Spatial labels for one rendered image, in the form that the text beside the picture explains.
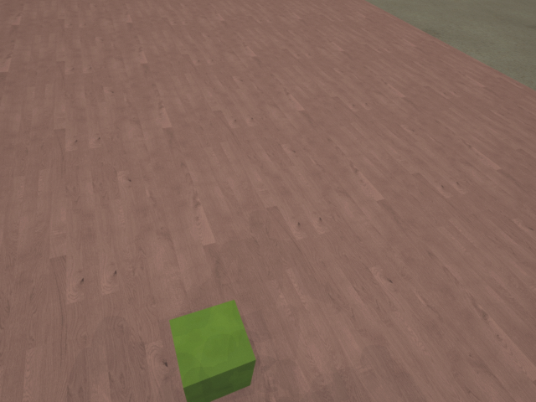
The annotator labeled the carton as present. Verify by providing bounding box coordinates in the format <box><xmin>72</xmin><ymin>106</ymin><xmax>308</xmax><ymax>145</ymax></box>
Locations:
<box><xmin>169</xmin><ymin>300</ymin><xmax>256</xmax><ymax>402</ymax></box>

